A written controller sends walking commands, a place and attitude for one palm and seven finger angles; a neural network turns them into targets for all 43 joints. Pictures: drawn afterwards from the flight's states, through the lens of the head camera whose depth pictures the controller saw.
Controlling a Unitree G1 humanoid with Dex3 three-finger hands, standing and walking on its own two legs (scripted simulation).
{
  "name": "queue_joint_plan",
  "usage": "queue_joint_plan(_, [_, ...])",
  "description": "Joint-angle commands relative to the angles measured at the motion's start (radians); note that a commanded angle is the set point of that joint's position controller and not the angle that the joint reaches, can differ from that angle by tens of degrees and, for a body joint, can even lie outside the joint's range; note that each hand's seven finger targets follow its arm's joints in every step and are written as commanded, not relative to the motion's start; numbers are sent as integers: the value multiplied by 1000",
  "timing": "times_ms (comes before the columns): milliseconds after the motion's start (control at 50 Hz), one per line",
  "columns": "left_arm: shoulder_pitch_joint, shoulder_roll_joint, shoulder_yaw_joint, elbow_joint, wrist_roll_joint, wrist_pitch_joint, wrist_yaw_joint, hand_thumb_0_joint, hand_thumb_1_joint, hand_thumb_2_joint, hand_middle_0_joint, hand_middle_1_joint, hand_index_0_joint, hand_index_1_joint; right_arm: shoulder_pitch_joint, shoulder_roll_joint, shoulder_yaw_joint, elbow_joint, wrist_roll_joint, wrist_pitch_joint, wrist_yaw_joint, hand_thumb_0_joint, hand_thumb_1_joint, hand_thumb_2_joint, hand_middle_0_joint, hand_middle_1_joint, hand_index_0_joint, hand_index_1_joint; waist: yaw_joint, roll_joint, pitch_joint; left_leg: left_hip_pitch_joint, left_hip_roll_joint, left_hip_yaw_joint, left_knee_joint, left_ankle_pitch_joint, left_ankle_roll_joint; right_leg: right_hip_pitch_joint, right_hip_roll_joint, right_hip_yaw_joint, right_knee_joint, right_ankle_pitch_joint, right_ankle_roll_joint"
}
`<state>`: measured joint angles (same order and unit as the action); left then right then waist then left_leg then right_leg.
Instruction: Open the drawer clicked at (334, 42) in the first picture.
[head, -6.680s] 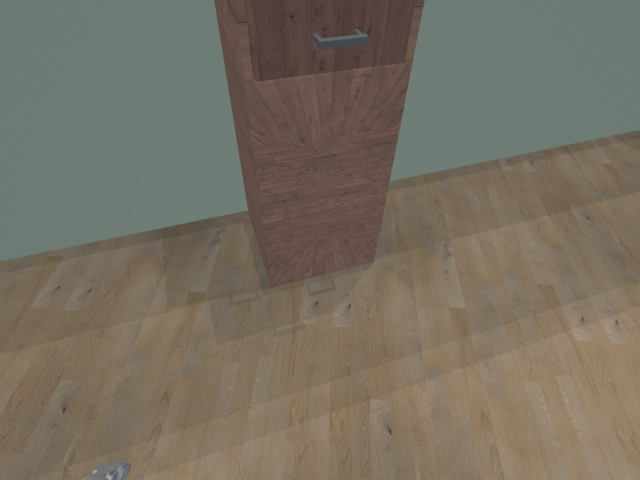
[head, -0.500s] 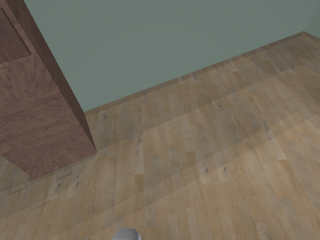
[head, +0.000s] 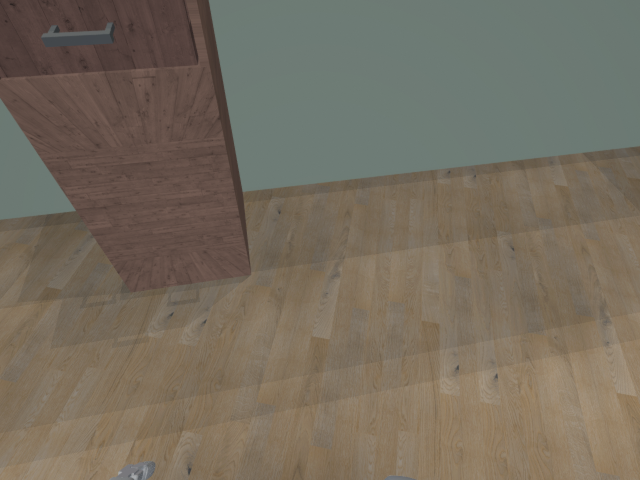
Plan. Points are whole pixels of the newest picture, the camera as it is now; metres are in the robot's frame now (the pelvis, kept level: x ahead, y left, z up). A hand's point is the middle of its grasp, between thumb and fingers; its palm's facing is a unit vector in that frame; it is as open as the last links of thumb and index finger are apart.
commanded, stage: turn to face it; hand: left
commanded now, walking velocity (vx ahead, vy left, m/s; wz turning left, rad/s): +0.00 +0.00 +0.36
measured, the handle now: (80, 33) +0.81 +0.49 +0.14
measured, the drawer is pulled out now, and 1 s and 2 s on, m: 0.00 0.00 0.00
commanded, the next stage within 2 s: take the last steps up to it in 0.24 s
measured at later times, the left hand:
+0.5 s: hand out of the picture -0.05 +0.16 -0.16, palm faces +0.27 -0.93 -0.24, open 7.4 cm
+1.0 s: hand out of the picture +0.06 +0.27 -0.17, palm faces +0.26 -0.95 -0.18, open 7.4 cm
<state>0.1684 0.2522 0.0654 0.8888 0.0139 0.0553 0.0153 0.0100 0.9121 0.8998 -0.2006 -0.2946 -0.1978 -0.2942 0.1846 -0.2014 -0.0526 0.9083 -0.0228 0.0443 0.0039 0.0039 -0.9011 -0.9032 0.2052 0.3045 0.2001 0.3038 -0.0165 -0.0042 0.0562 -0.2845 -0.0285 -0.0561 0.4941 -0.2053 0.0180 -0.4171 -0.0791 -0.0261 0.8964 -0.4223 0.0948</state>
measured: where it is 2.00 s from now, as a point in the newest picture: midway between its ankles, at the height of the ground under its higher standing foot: (270, 427)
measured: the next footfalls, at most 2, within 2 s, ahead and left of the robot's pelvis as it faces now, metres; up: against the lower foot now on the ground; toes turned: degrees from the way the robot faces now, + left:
right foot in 0.10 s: +0.04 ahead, -0.14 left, +0.00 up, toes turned -1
left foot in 0.62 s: -0.03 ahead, +0.13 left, +0.00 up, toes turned +19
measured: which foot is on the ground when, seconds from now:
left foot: down 0.00-0.10, up 0.12-0.60, down 0.62-1.00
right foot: up 0.00-0.08, down 0.10-0.62, up 0.64-1.00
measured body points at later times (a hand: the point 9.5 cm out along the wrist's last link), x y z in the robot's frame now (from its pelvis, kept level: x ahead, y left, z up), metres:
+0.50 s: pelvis -0.02 -0.03 +0.00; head +0.00 -0.03 +0.45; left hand -0.06 +0.21 -0.14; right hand +0.09 -0.26 -0.15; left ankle -0.08 +0.11 -0.69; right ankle +0.00 -0.14 -0.74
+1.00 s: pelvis +0.06 +0.08 +0.00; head +0.07 +0.09 +0.45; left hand +0.05 +0.32 -0.16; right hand +0.04 -0.15 -0.15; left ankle -0.06 +0.11 -0.74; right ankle +0.17 -0.02 -0.67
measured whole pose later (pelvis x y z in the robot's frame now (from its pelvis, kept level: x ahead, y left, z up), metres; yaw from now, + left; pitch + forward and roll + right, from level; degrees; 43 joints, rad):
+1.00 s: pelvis +0.06 +0.08 +0.00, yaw +14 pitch -1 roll +0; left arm 0.22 0.20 0.05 1.04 0.02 0.02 -0.01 0.01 0.91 0.90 -0.20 -0.29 -0.20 -0.29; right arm 0.45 -0.12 -0.02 1.12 -0.01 -0.05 -0.04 0.00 -0.92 -0.90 0.20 0.30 0.20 0.30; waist -0.01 -0.03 0.03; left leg 0.09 -0.06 0.10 0.26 -0.33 0.07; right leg -0.61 -0.10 -0.09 1.02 -0.19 0.05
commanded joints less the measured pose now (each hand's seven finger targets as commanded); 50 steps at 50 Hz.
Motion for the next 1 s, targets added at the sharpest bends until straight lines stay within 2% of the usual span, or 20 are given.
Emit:
queue_joint_plan(0, [31,57,15,-71,-7,-30,5,0,900,900,-200,-300,-200,-300,3,-218,-59,-67,-5,-15,-9,0,-900,-900,200,300,200,300,0,190,-99,52,228,-279,-123,248,143,85,46,-14,-188,8,-18])
queue_joint_plan(60, [130,89,23,-46,-6,-51,13,0,900,900,-200,-300,-200,-300,-8,-173,-54,-74,8,-15,-5,0,-900,-900,200,300,200,300,50,87,-137,-93,142,-229,14,153,60,349,6,18,-518,216,-38])
queue_joint_plan(80, [153,177,41,-45,11,-64,21,0,900,900,-200,-300,-200,-300,12,-103,-44,-87,17,-15,0,0,-900,-900,200,300,200,300,59,-176,-152,-267,9,-77,229,-115,-22,462,-236,266,-626,235,-111])
queue_joint_plan(100, [132,238,47,-60,13,-61,22,0,900,900,-200,-300,-200,-300,-11,-106,-47,-111,11,-11,-2,0,-900,-900,200,300,200,300,62,-286,-114,-306,-40,-10,449,-375,-56,343,-425,412,-646,365,-223])
queue_joint_plan(120, [99,192,39,-67,6,-58,26,0,900,900,-200,-300,-200,-300,-14,-141,-55,-90,1,1,-2,0,-900,-900,200,300,200,300,50,-170,-89,-273,2,-66,587,-345,-47,245,-393,340,-645,299,-257])
queue_joint_plan(140, [31,154,37,-73,6,-61,28,0,900,900,-200,-300,-200,-300,3,-137,-58,-66,-2,11,2,0,-900,-900,200,300,200,300,18,-227,-38,-281,23,-70,652,-292,-45,178,-337,283,-665,221,-240])
queue_joint_plan(180, [-19,109,16,-77,3,-63,19,0,900,900,-200,-300,-200,-300,32,-126,-57,-26,-4,17,11,0,-900,-900,200,300,200,300,-10,-144,10,-273,33,-26,724,-179,-61,159,-236,148,-634,241,-199])
queue_joint_plan(220, [10,91,14,-64,6,-69,20,0,900,900,-200,-300,-200,-300,51,-105,-51,-8,-1,15,13,0,-900,-900,200,300,200,300,-5,-151,-7,-265,39,3,698,-144,-73,204,-211,77,-611,332,-187])
queue_joint_plan(340, [163,116,20,12,14,-72,19,0,900,900,-200,-300,-200,-300,-36,-83,-31,-6,3,11,9,0,-900,-900,200,300,200,300,68,-167,-51,-229,48,59,473,-217,-91,354,-241,73,-583,474,-218])
queue_joint_plan(420, [228,140,33,61,19,-83,12,0,900,900,-200,-300,-200,-300,-92,-83,-22,-20,1,-6,22,0,-900,-900,200,300,200,300,104,-171,-61,-228,68,87,361,-244,-74,406,-299,135,-637,230,-234])
queue_joint_plan(500, [214,148,39,91,25,-88,7,0,900,900,-200,-300,-200,-300,-92,-74,-16,-24,6,-24,31,0,-900,-900,200,300,200,300,94,-180,-40,-136,78,111,221,-279,-46,329,-329,145,-665,55,-236])
queue_joint_plan(540, [165,153,39,97,21,-83,4,0,900,900,-200,-300,-200,-300,-4,-63,-10,3,6,-36,27,0,-900,-900,200,300,200,300,44,-161,-49,49,58,152,41,-190,-34,215,-285,65,-608,22,-196])
queue_joint_plan(560, [140,143,36,98,14,-78,1,0,900,900,-200,-300,-200,-300,69,-71,-11,29,6,-44,22,0,-900,-900,200,300,200,300,6,-108,-59,200,36,180,-80,-101,-32,118,-234,-5,-548,-25,-156])
queue_joint_plan(580, [127,105,26,89,6,-71,-4,0,900,900,-200,-300,-200,-300,156,-133,-24,56,6,-53,10,0,-900,-900,200,300,200,300,-38,66,-79,365,109,70,-156,-155,-8,-32,-159,-78,-376,-65,-108])
queue_joint_plan(600, [110,25,9,59,4,-66,-13,0,900,900,-200,-300,-200,-300,234,-234,-50,71,-2,-53,2,0,-900,-900,200,300,200,300,-75,397,-67,428,343,-263,-273,-327,63,-243,-17,-185,-76,-170,-50])
queue_joint_plan(620, [31,23,-3,28,14,-64,-10,0,900,900,-200,-300,-200,-300,280,-258,-49,83,-2,-47,-7,0,-900,-900,200,300,200,300,-101,353,5,332,417,-347,-351,-368,139,-313,-8,-96,68,-181,-61])
queue_joint_plan(640, [21,28,3,28,16,-66,-15,0,900,900,-200,-300,-200,-300,236,-229,-38,79,-4,-47,-12,0,-900,-900,200,300,200,300,-74,248,50,267,418,-326,-365,-409,168,-320,-43,-51,142,-125,-79])
queue_joint_plan(720, [103,12,0,114,20,-64,-32,0,900,900,-200,-300,-200,-300,139,-109,3,66,5,-81,-25,0,-900,-900,200,300,200,300,6,123,121,155,274,-121,-368,-120,97,-255,-62,-25,243,144,-65])
queue_joint_plan(800, [138,9,1,136,12,-56,-25,0,900,900,-200,-300,-200,-300,206,-86,5,102,16,-103,-32,0,-900,-900,200,300,200,300,28,113,69,254,239,-8,-326,263,70,-266,-39,-29,241,220,-45])
queue_joint_plan(980, [-101,-32,-11,51,4,-65,-32,0,900,900,-200,-300,-200,-300,376,-54,14,204,3,-121,-52,0,-900,-900,200,300,200,300,-33,91,115,406,301,-4,-271,542,131,-352,-29,-61,8,220,-69])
